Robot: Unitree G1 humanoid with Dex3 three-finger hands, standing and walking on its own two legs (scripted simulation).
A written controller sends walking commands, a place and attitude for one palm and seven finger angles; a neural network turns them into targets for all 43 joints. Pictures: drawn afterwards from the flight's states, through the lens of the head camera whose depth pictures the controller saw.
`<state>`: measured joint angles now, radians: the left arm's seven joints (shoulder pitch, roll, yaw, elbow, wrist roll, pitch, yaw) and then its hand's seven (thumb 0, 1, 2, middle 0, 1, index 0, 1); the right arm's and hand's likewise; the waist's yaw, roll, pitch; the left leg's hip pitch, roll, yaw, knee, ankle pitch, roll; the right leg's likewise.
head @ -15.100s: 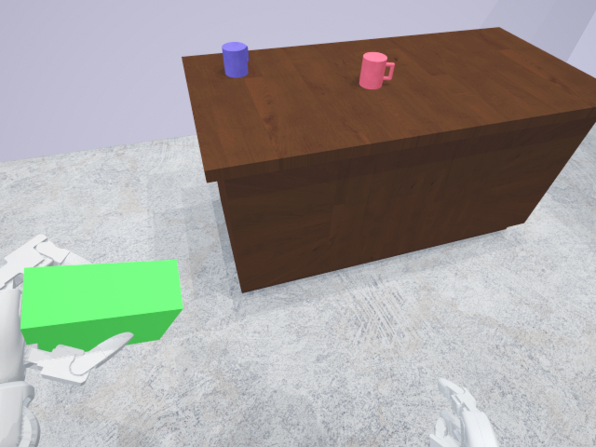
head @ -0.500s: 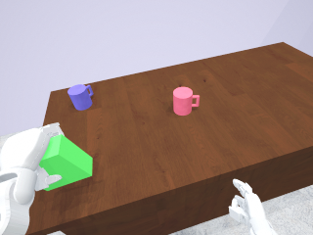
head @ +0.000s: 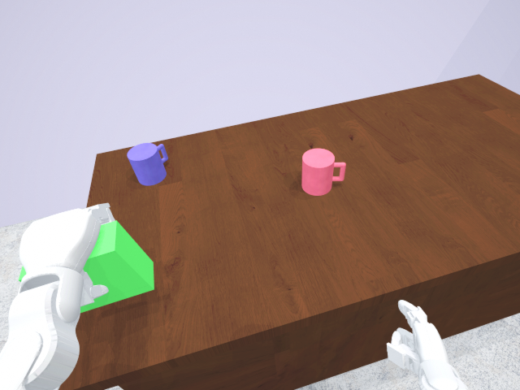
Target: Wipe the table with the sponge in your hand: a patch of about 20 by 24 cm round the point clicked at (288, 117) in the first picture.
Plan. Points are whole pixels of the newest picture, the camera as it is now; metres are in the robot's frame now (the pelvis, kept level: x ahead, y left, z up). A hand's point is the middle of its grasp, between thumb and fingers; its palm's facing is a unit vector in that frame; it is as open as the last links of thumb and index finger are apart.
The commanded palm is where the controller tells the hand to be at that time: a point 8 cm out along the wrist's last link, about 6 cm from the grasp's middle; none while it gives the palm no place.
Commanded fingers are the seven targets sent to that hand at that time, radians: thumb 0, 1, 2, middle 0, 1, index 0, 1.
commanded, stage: turn the palm down, sponge in hand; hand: left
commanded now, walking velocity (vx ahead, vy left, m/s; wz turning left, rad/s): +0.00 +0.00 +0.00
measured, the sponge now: (103, 276) +0.23 +0.29 +0.07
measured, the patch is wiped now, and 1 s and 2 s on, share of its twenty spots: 0.00 0.00 0.00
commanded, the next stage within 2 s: move the sponge above the wiping area in 0.20 s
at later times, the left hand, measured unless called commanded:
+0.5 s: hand (97, 261) +0.23 +0.28 +0.11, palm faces +0.05 -0.06 -1.00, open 9.6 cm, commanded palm +0.20 +0.27 +0.18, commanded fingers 0.00 0.10 1.30 -1.20 -1.60 -1.20 -1.60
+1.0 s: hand (104, 263) +0.24 +0.28 +0.10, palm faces +0.04 -0.07 -1.00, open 9.6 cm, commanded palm +0.21 +0.27 +0.16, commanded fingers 0.00 0.10 1.30 -1.20 -1.60 -1.20 -1.60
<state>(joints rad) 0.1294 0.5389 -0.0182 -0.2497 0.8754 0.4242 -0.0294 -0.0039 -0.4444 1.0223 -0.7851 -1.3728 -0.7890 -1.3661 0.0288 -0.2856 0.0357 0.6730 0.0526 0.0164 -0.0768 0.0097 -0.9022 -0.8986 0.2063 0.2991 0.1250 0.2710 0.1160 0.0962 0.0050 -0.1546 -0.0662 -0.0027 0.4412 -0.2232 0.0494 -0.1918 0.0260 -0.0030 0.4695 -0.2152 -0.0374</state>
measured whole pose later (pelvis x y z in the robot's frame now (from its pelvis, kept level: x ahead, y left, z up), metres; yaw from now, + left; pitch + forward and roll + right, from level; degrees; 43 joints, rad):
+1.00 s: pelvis +0.01 -0.02 +0.00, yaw +0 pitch -3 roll +0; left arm 0.13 0.51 -0.02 -0.12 0.89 0.35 0.01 0.00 -0.45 1.02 -0.78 -1.37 -0.79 -1.37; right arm 0.04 -0.27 0.05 0.68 0.04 -0.01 -0.08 0.01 -0.90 -0.90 0.21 0.30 0.21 0.31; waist 0.11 0.09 0.00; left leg -0.14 -0.04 -0.01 0.43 -0.23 0.03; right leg -0.17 0.05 -0.01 0.43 -0.21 -0.06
